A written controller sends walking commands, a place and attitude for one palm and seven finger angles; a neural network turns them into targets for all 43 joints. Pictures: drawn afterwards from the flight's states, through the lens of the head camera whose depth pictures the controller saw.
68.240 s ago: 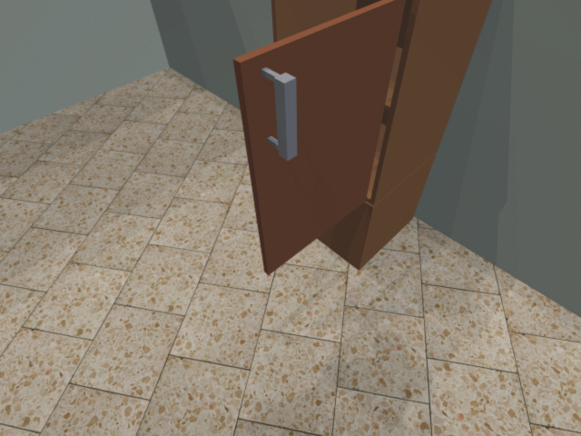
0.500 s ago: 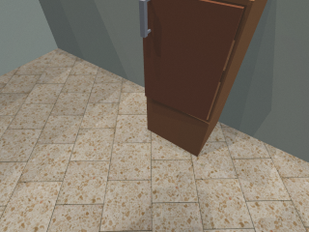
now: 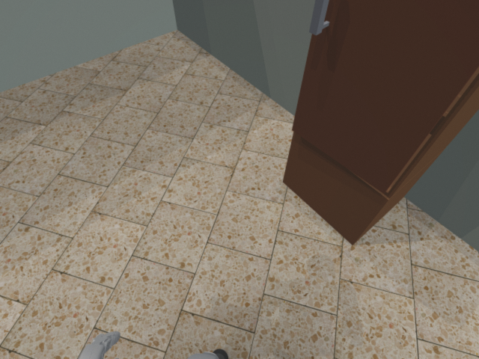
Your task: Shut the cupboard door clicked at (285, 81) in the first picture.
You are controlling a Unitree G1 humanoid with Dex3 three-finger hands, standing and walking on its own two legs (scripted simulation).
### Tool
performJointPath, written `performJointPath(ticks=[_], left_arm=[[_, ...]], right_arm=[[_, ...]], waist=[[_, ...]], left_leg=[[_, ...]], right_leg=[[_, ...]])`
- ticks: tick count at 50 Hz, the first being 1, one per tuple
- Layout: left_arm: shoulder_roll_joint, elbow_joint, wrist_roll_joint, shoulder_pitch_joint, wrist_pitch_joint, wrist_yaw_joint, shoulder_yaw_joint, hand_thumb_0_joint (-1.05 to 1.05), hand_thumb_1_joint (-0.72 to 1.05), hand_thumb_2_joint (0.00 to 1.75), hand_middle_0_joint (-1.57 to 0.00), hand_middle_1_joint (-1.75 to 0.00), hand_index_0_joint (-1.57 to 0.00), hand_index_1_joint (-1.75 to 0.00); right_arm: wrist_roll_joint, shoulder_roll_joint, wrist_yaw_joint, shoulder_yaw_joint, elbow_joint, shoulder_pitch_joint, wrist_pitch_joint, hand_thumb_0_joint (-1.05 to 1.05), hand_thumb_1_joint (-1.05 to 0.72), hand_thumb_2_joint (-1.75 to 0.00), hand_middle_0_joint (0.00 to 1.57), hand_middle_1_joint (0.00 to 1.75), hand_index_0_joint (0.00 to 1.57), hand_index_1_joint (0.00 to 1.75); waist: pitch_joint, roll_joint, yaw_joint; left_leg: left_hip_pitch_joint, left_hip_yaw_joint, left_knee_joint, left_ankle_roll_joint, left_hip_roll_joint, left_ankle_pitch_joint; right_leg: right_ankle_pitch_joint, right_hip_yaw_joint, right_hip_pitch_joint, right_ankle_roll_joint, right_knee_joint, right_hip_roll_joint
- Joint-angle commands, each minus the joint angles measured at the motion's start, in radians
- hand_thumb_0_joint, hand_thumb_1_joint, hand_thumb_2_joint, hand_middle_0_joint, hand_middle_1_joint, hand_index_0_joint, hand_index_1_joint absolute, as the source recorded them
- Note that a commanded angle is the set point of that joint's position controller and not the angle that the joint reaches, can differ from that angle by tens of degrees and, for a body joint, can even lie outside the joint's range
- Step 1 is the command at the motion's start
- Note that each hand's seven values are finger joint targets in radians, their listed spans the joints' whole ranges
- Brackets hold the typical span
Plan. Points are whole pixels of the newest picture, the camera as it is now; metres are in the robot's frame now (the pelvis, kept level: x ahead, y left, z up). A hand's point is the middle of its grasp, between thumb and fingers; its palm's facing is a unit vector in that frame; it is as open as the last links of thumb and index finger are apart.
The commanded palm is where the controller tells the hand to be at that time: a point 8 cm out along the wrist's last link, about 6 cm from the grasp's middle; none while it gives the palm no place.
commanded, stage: walk to a spot facing it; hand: left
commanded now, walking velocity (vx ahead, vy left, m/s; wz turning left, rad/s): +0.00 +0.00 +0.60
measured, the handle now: (326, 0) +0.90 -0.20 +0.15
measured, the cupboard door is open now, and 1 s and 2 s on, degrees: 4 4 4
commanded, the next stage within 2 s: turn to face it in 1.64 s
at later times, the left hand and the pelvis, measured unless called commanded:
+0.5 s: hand out of the picture +0.00 +0.21 -0.18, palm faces +0.34 -0.90 -0.27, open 7.4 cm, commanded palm none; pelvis +0.02 -0.01 -0.01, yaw +19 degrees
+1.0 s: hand out of the picture -0.03 +0.15 -0.18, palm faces +0.67 -0.71 -0.20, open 7.4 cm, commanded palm none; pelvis +0.11 +0.04 -0.01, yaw +41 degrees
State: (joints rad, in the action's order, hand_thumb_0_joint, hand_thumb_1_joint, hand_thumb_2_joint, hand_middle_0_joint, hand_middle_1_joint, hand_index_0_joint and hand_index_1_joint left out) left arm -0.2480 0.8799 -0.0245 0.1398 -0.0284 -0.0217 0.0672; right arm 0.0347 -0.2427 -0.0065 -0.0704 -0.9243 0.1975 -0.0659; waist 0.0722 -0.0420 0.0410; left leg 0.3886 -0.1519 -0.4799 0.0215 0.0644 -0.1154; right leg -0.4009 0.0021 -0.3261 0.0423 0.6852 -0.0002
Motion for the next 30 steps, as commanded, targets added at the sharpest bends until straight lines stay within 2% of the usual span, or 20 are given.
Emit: performJointPath(ticks=[1, 2, 3, 4, 5, 7, 8, 11, 13, 14, 15, 16, 17, 18, 20, 22, 26, 28, 29, 30], left_arm=[[-0.230, -0.032, -0.025, 0.212, 0.018, -0.017, 0.060, 0.00, 0.90, 0.90, -0.20, -0.30, -0.20, -0.30], [-0.230, -0.066, -0.013, 0.086, 0.010, -0.021, 0.042, 0.00, 0.90, 0.90, -0.20, -0.30, -0.20, -0.30], [-0.215, -0.096, -0.010, 0.011, 0.016, -0.029, 0.049, 0.00, 0.90, 0.90, -0.20, -0.30, -0.20, -0.30], [-0.160, -0.093, -0.008, -0.019, 0.023, -0.030, 0.039, 0.00, 0.90, 0.90, -0.20, -0.30, -0.20, -0.30], [-0.129, -0.087, -0.010, -0.029, 0.028, -0.027, 0.030, 0.00, 0.90, 0.90, -0.20, -0.30, -0.20, -0.30], [-0.129, -0.063, -0.010, 0.047, 0.038, -0.026, 0.030, 0.00, 0.90, 0.90, -0.20, -0.30, -0.20, -0.30], [-0.144, -0.048, -0.011, 0.082, 0.038, -0.027, 0.037, 0.00, 0.90, 0.90, -0.20, -0.30, -0.20, -0.30], [-0.184, -0.026, -0.012, 0.172, 0.032, -0.022, 0.050, 0.00, 0.90, 0.90, -0.20, -0.30, -0.20, -0.30], [-0.190, -0.019, -0.010, 0.174, 0.030, -0.018, 0.053, 0.00, 0.90, 0.90, -0.20, -0.30, -0.20, -0.30], [-0.189, -0.024, -0.004, 0.167, 0.028, -0.017, 0.054, 0.00, 0.90, 0.90, -0.20, -0.30, -0.20, -0.30], [-0.178, -0.032, 0.004, 0.157, 0.025, -0.014, 0.051, 0.00, 0.90, 0.90, -0.20, -0.30, -0.20, -0.30], [-0.117, -0.066, 0.012, 0.179, 0.020, -0.008, 0.042, 0.00, 0.90, 0.90, -0.20, -0.30, -0.20, -0.30], [-0.066, -0.106, 0.004, 0.124, 0.017, -0.008, 0.017, 0.00, 0.90, 0.90, -0.20, -0.30, -0.20, -0.30], [-0.089, -0.121, -0.001, 0.043, 0.003, -0.017, 0.018, 0.00, 0.90, 0.90, -0.20, -0.30, -0.20, -0.30], [-0.082, -0.098, 0.003, 0.002, 0.001, -0.011, 0.026, 0.00, 0.90, 0.90, -0.20, -0.30, -0.20, -0.30], [-0.071, -0.080, 0.005, 0.041, -0.002, 0.001, 0.028, 0.00, 0.90, 0.90, -0.20, -0.30, -0.20, -0.30], [-0.057, -0.065, 0.000, 0.078, 0.009, 0.018, 0.024, 0.00, 0.90, 0.90, -0.20, -0.30, -0.20, -0.30], [-0.071, -0.038, -0.006, 0.174, 0.022, 0.026, 0.028, 0.00, 0.90, 0.90, -0.20, -0.30, -0.20, -0.30], [-0.085, -0.016, -0.011, 0.252, 0.030, 0.026, 0.036, 0.00, 0.90, 0.90, -0.20, -0.30, -0.20, -0.30], [-0.150, -0.006, -0.026, 0.335, 0.044, 0.017, 0.054, 0.00, 0.90, 0.90, -0.20, -0.30, -0.20, -0.30]], right_arm=[[-0.022, -0.059, 0.003, -0.043, 0.110, -0.029, 0.007, 0.00, -0.90, -0.90, 0.20, 0.30, 0.20, 0.30], [-0.003, -0.086, 0.008, -0.051, 0.109, -0.037, 0.007, 0.00, -0.90, -0.90, 0.20, 0.30, 0.20, 0.30], [-0.002, -0.091, 0.013, -0.054, 0.115, 0.020, -0.002, 0.00, -0.90, -0.90, 0.20, 0.30, 0.20, 0.30], [0.000, -0.085, 0.019, -0.050, 0.101, 0.005, -0.004, 0.00, -0.90, -0.90, 0.20, 0.30, 0.20, 0.30], [-0.003, -0.083, 0.026, -0.044, 0.101, 0.006, 0.003, 0.00, -0.90, -0.90, 0.20, 0.30, 0.20, 0.30], [-0.014, -0.062, 0.029, -0.027, 0.115, -0.033, 0.014, 0.00, -0.90, -0.90, 0.20, 0.30, 0.20, 0.30], [-0.019, -0.055, 0.031, -0.021, 0.126, -0.067, 0.017, 0.00, -0.90, -0.90, 0.20, 0.30, 0.20, 0.30], [-0.022, -0.031, 0.032, -0.003, 0.135, -0.122, 0.022, 0.00, -0.90, -0.90, 0.20, 0.30, 0.20, 0.30], [-0.024, -0.042, 0.032, -0.003, 0.125, -0.094, 0.026, 0.00, -0.90, -0.90, 0.20, 0.30, 0.20, 0.30], [-0.020, -0.060, 0.029, -0.005, 0.113, -0.055, 0.030, 0.00, -0.90, -0.90, 0.20, 0.30, 0.20, 0.30], [-0.015, -0.100, 0.028, -0.016, 0.093, 0.014, 0.037, 0.00, -0.90, -0.90, 0.20, 0.30, 0.20, 0.30], [-0.005, -0.211, 0.020, -0.042, 0.086, 0.064, 0.045, 0.00, -0.90, -0.90, 0.20, 0.30, 0.20, 0.30], [-0.010, -0.261, 0.012, -0.058, 0.068, 0.123, 0.037, 0.00, -0.90, -0.90, 0.20, 0.30, 0.20, 0.30], [-0.008, -0.250, 0.003, -0.053, 0.052, 0.151, 0.036, 0.00, -0.90, -0.90, 0.20, 0.30, 0.20, 0.30], [-0.003, -0.198, -0.013, -0.041, 0.074, 0.058, 0.038, 0.00, -0.90, -0.90, 0.20, 0.30, 0.20, 0.30], [0.000, -0.181, -0.015, -0.032, 0.095, -0.012, 0.039, 0.00, -0.90, -0.90, 0.20, 0.30, 0.20, 0.30], [0.005, -0.191, -0.007, -0.036, 0.102, -0.036, 0.036, 0.00, -0.90, -0.90, 0.20, 0.30, 0.20, 0.30], [0.000, -0.192, -0.003, -0.038, 0.110, -0.074, 0.032, 0.00, -0.90, -0.90, 0.20, 0.30, 0.20, 0.30], [-0.005, -0.168, -0.001, -0.037, 0.122, -0.108, 0.031, 0.00, -0.90, -0.90, 0.20, 0.30, 0.20, 0.30], [-0.017, -0.094, 0.004, -0.024, 0.141, -0.115, 0.034, 0.00, -0.90, -0.90, 0.20, 0.30, 0.20, 0.30]], waist=[[-0.060, 0.268, -0.083], [0.005, 0.242, -0.054], [-0.025, 0.172, 0.001], [-0.012, 0.195, 0.009], [-0.005, 0.222, 0.018], [-0.062, 0.236, -0.017], [-0.068, 0.225, -0.038], [-0.086, 0.258, -0.081], [-0.099, 0.275, -0.066], [-0.114, 0.258, -0.044], [-0.158, 0.180, -0.003], [-0.223, -0.119, 0.017], [-0.230, -0.254, 0.050], [-0.203, -0.162, 0.071], [-0.126, -0.152, 0.037], [-0.107, -0.131, -0.002], [-0.084, -0.137, -0.012], [-0.069, -0.096, -0.063], [-0.057, -0.031, -0.104], [-0.041, 0.215, -0.151]], left_leg=[[0.306, 0.012, -0.308, -0.058, 0.077, -0.417], [0.277, 0.043, -0.611, -0.055, 0.043, -0.432], [0.216, 0.028, -0.758, -0.045, 0.009, -0.405], [0.225, 0.043, -0.788, -0.048, -0.035, -0.356], [0.237, 0.079, -0.777, -0.057, -0.056, -0.317], [0.218, 0.133, -0.638, -0.071, -0.060, -0.340], [0.202, 0.160, -0.544, -0.070, -0.065, -0.359], [0.096, 0.231, -0.328, -0.057, -0.045, -0.353], [0.027, 0.256, -0.189, -0.048, -0.036, -0.293], [-0.068, 0.256, -0.083, -0.039, -0.033, -0.206], [-0.242, 0.209, 0.024, -0.018, -0.071, 0.017], [-0.455, -0.101, 0.025, 0.092, -0.319, 0.391], [-0.457, -0.255, 0.059, 0.224, -0.472, 0.643], [-0.396, -0.242, 0.058, 0.231, -0.447, 0.512], [-0.273, -0.177, 0.075, 0.184, -0.356, 0.329], [-0.221, -0.128, 0.094, 0.154, -0.296, 0.170], [-0.114, -0.173, 0.146, 0.137, -0.248, -0.284], [0.018, -0.175, 0.111, 0.115, -0.211, -0.459], [0.166, -0.128, 0.027, 0.086, -0.153, -0.541], [0.369, 0.001, -0.267, 0.026, -0.021, -0.558]], right_leg=[[-0.212, 0.424, 0.256, -0.157, -0.526, 0.351], [-0.158, 0.447, 0.047, -0.214, -0.543, 0.484], [-0.142, 0.406, -0.042, -0.231, -0.508, 0.463], [-0.018, 0.301, -0.002, -0.205, -0.452, 0.371], [0.193, 0.169, 0.057, -0.190, -0.379, 0.319], [0.588, 0.058, 0.216, -0.181, -0.270, 0.303], [0.696, 0.033, 0.269, -0.175, -0.235, 0.314], [0.830, -0.011, 0.306, -0.149, -0.175, 0.320], [0.835, -0.047, 0.310, -0.121, -0.123, 0.313], [0.813, -0.074, 0.269, -0.095, -0.065, 0.307], [0.712, -0.119, 0.162, -0.049, 0.065, 0.286], [0.245, -0.174, -0.107, 0.024, 0.266, 0.170], [-0.297, -0.109, -0.224, 0.032, 0.412, 0.108], [-0.260, -0.027, -0.244, 0.020, 0.471, 0.116], [-0.128, 0.008, -0.248, 0.025, 0.478, 0.120], [-0.077, -0.007, -0.199, 0.027, 0.391, 0.099], [-0.063, -0.065, -0.066, 0.014, 0.124, 0.036], [0.015, -0.098, 0.104, 0.012, -0.036, -0.002], [0.027, -0.090, 0.262, 0.009, -0.146, 0.009], [-0.223, 0.154, 0.393, -0.044, -0.378, 0.193]])
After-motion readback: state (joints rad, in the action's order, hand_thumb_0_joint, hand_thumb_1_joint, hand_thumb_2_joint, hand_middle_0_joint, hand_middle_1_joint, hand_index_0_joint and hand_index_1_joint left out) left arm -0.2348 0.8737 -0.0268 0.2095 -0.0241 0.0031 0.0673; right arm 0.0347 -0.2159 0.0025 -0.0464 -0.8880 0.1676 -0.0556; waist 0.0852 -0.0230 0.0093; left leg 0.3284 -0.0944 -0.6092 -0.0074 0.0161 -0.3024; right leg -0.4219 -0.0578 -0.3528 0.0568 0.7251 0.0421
